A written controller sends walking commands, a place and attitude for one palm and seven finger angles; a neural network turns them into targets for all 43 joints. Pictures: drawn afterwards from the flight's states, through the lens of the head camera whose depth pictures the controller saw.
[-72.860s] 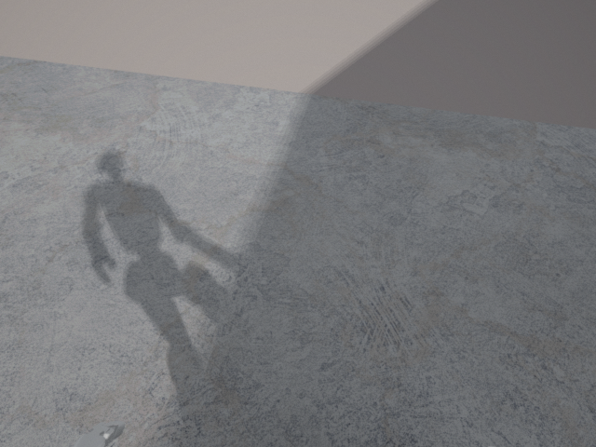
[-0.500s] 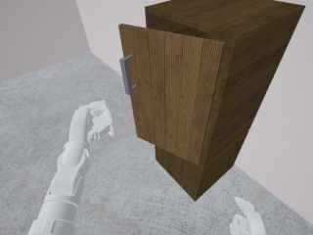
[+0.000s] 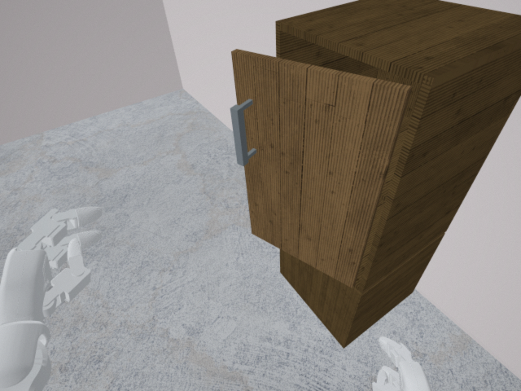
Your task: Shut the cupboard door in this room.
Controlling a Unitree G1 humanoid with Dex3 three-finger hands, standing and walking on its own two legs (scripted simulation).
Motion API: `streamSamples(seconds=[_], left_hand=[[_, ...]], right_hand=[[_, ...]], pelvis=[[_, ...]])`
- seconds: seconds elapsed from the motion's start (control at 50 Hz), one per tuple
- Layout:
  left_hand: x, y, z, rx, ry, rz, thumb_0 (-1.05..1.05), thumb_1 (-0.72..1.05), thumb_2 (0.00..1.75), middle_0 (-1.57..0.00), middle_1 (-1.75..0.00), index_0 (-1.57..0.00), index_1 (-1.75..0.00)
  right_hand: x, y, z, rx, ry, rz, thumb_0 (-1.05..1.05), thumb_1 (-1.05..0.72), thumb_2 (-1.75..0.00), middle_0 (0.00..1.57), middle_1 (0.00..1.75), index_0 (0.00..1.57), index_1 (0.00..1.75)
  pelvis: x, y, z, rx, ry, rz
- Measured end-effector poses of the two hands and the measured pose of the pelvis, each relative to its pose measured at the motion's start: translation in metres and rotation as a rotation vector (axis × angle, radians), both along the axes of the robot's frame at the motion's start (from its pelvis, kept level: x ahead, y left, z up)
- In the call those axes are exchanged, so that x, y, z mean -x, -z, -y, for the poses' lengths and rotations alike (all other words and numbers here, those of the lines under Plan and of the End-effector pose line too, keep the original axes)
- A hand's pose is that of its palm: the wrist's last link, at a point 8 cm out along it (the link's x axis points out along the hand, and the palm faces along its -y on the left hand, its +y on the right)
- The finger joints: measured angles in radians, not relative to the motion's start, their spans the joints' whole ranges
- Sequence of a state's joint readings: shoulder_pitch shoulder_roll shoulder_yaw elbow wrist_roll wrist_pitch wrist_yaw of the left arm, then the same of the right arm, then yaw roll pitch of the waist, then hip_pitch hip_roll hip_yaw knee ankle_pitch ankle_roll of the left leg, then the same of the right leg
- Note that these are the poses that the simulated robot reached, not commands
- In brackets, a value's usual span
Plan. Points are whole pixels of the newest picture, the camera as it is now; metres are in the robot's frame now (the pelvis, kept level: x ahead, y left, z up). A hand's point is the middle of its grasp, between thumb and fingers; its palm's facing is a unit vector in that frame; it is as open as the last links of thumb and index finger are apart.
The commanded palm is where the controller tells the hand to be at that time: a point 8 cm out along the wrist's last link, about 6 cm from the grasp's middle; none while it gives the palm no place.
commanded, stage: draw the hand back to the body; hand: left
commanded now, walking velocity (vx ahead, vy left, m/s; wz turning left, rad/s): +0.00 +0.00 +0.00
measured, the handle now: (245, 133) +0.64 +0.10 +0.08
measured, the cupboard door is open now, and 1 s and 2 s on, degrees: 20 20 20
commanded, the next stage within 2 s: step back with the hand held close in 0.46 s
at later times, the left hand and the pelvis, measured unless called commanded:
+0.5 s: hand (67, 281) +0.19 +0.25 +0.16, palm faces +0.44 -0.80 -0.40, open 7.4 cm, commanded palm +0.14 +0.29 +0.17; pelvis +0.00 -0.01 +0.00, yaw +0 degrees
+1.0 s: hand (31, 296) +0.17 +0.28 +0.16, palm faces +0.39 -0.77 -0.50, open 7.4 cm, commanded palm +0.11 +0.32 +0.17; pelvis -0.03 +0.02 -0.01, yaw +0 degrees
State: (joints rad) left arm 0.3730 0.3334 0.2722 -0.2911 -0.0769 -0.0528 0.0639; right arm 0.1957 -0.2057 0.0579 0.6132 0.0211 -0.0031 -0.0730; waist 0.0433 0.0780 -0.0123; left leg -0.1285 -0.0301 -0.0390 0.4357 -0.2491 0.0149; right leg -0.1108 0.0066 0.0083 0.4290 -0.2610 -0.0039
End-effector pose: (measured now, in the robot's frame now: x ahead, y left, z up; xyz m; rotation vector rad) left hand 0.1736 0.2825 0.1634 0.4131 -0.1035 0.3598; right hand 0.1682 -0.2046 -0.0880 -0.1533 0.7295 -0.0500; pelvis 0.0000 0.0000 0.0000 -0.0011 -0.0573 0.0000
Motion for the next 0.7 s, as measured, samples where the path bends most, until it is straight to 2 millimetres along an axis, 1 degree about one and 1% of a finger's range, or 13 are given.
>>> streamSamples(seconds=[0.14,0.2,0.28,0.38,0.46,0.56,0.7], left_hand=[[0.036,-0.017,-0.021,-0.097,-0.109,0.01,0.02,0.89,0.9,-0.37,-0.47,-0.36,-0.47],[0.042,-0.02,-0.024,-0.096,-0.146,0.031,0.02,0.89,0.9,-0.31,-0.4,-0.3,-0.4],[0.037,-0.012,-0.019,-0.052,-0.155,0.035,0.01,0.89,0.9,-0.25,-0.35,-0.25,-0.35],[0.027,-0.004,-0.009,-0.024,-0.111,0.021,0.02,0.89,0.9,-0.23,-0.31,-0.22,-0.32],[0.024,-0.01,-0.004,-0.045,-0.08,0.038,0.02,0.89,0.9,-0.22,-0.3,-0.22,-0.31],[0.023,-0.02,-0.004,-0.078,-0.077,0.057,0.02,0.88,0.9,-0.22,-0.3,-0.21,-0.3],[0.023,-0.016,-0.013,-0.112,-0.092,0.037,0.01,0.88,0.9,-0.22,-0.3,-0.21,-0.3]], right_hand=[[-0.006,-0.003,0.013,0.033,0.01,0.03,0.01,-0.9,-0.9,0.2,0.3,0.2,0.3],[-0.011,-0.003,0.015,0.044,-0.002,0.045,0.01,-0.91,-0.9,0.2,0.3,0.2,0.3],[-0.015,-0.004,0.016,0.049,-0.012,0.057,0.01,-0.91,-0.9,0.2,0.3,0.2,0.3],[-0.016,-0.009,0.016,0.044,-0.004,0.073,0.01,-0.9,-0.9,0.2,0.3,0.2,0.3],[-0.015,-0.011,0.016,0.038,0.005,0.088,0.01,-0.9,-0.9,0.2,0.3,0.2,0.3],[-0.013,-0.008,0.018,0.028,0.012,0.081,0.01,-0.9,-0.9,0.2,0.3,0.2,0.3],[-0.005,0.002,0.026,0.04,0.028,0.015,0.01,-0.9,-0.9,0.21,0.3,0.2,0.3]], pelvis=[[-0.004,0.001,0.001,0.002,-0.006,-0.002],[-0.003,0.001,0.001,0.002,-0.014,0.002],[0.0,0.001,0.003,-0.002,-0.019,0.001],[-0.001,0.001,0.007,-0.004,-0.012,-0.003],[-0.004,0.001,0.01,-0.002,-0.006,0.0],[-0.004,0.001,0.011,-0.002,-0.002,0.002],[-0.001,0.003,0.008,0.016,-0.023,-0.041]])
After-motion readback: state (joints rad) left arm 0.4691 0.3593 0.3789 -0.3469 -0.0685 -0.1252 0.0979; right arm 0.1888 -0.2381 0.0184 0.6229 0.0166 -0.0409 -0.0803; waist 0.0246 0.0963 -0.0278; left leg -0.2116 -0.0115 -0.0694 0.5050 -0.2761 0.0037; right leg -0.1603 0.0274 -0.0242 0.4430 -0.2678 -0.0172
